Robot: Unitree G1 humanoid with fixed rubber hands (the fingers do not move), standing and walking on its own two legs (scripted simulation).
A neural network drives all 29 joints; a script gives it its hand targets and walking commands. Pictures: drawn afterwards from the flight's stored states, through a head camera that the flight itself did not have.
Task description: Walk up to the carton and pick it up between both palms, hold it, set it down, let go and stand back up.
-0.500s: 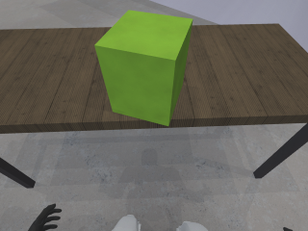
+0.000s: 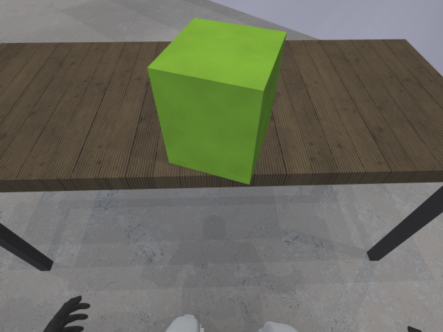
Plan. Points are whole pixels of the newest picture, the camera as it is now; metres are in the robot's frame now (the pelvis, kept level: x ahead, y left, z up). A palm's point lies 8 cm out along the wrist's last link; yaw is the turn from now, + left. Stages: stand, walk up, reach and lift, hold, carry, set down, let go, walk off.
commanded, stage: walk up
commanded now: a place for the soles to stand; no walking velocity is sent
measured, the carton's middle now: (222, 103) +0.55 +0.03 +0.10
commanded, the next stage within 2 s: none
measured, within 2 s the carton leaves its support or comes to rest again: neither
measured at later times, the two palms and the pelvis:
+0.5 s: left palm out of the picture +0.11 +0.40 -0.08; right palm out of the picture +0.13 -0.28 -0.07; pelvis +0.03 +0.05 +0.00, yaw +2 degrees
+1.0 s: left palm (37, 305) +0.17 +0.36 -0.07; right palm (408, 323) +0.16 -0.31 -0.07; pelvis +0.09 +0.02 +0.01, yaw +2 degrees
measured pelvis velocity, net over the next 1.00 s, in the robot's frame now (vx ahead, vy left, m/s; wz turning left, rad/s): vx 0.09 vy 0.02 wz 0.03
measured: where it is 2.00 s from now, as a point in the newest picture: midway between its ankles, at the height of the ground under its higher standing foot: outside the picture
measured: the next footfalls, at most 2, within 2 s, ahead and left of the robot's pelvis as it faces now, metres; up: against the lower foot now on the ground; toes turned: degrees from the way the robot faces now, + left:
left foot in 0.48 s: +0.18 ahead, +0.19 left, +0.00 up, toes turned -2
right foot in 0.82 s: +0.18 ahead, -0.09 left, +0.00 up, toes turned +1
